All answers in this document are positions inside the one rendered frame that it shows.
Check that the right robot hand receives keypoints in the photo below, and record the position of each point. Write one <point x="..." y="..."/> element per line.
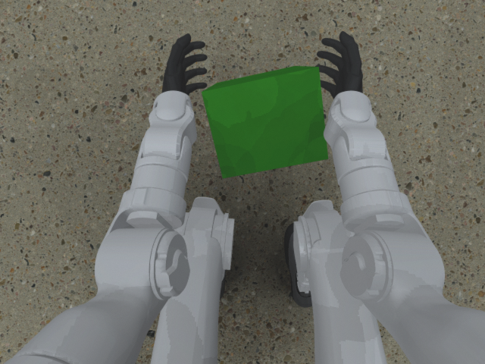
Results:
<point x="349" y="75"/>

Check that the robot left upper arm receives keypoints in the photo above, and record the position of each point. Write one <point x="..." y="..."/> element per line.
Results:
<point x="137" y="271"/>

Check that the carton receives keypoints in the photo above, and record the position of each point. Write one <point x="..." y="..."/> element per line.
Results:
<point x="267" y="121"/>

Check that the robot right upper arm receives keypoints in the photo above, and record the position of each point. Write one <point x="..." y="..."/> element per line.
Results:
<point x="399" y="277"/>

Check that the left robot hand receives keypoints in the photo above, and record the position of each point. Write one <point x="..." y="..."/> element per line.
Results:
<point x="175" y="76"/>

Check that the left robot thigh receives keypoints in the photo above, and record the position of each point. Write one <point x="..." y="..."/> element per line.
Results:
<point x="187" y="331"/>

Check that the robot left forearm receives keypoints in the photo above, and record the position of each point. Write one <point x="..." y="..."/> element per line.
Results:
<point x="156" y="195"/>

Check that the robot right forearm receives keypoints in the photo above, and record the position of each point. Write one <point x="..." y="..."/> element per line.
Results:
<point x="364" y="171"/>

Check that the left robot foot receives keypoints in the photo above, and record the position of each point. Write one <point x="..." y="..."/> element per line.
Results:
<point x="223" y="286"/>

